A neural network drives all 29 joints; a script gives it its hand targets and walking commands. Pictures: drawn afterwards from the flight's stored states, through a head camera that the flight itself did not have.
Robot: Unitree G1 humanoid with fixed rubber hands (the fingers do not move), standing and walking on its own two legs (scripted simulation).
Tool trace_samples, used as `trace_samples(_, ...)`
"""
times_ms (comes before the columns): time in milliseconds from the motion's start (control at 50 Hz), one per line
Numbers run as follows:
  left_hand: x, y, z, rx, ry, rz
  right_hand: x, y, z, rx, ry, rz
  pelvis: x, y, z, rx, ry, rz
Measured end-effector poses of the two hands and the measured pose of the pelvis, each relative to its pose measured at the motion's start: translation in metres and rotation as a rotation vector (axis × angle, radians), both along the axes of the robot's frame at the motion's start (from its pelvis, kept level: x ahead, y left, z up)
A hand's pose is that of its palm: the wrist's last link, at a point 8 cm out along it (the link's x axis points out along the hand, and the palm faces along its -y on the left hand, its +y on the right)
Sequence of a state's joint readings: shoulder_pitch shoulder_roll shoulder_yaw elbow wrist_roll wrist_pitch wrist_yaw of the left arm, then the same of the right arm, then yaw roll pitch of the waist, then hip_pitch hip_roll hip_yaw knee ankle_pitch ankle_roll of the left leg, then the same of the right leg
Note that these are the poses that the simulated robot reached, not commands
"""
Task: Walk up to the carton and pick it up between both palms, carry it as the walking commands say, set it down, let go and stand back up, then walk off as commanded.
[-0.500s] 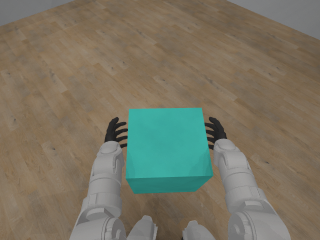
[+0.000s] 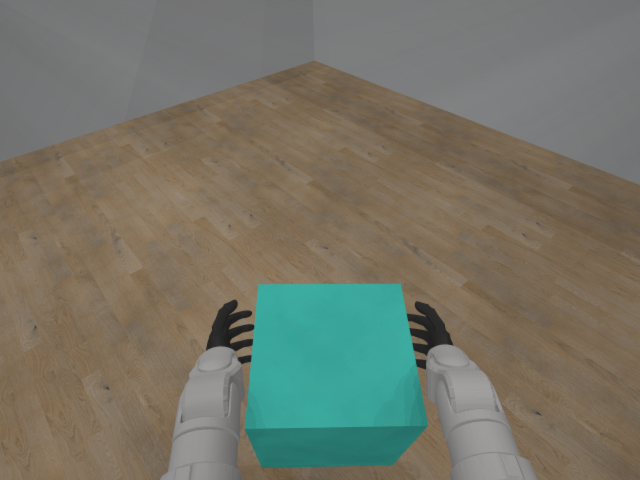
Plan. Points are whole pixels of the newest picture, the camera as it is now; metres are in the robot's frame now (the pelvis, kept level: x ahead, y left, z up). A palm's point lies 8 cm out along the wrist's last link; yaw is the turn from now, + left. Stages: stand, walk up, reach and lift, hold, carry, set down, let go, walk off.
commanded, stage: reach and lift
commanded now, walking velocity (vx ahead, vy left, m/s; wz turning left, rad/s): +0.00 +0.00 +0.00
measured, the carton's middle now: (328, 379) +0.30 +0.03 -0.07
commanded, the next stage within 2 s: hold in 1.58 s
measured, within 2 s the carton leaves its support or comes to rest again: neither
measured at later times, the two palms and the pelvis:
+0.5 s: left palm (228, 350) +0.27 +0.16 +0.05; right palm (461, 351) +0.28 -0.13 +0.05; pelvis -0.01 -0.01 +0.01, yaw +1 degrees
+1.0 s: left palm (235, 347) +0.28 +0.15 +0.06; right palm (470, 358) +0.27 -0.14 +0.05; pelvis -0.02 +0.00 +0.00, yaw +0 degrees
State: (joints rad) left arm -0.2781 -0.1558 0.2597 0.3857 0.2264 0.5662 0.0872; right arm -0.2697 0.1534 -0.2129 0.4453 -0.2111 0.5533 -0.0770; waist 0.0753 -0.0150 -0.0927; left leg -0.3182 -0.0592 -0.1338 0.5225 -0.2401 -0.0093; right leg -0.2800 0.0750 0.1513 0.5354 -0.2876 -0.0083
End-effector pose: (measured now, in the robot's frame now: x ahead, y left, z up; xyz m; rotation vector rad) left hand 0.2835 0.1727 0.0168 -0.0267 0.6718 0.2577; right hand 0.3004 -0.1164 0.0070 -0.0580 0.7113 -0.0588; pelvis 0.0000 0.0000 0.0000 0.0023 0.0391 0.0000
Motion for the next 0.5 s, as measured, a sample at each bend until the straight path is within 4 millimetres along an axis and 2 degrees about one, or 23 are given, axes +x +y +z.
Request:
trace_samples(240,-0.005,-0.002,0.034,0.041,-0.017,-0.011,-0.002,-0.001,0.032,-0.021,-0.027,0.027,0.005,-0.002,0.006,0.002,-0.099,0.014)
trace_samples(500,-0.011,-0.017,0.037,0.033,0.008,-0.039,-0.017,-0.016,0.041,-0.029,-0.016,-0.019,-0.007,-0.006,0.005,0.008,-0.148,0.017)
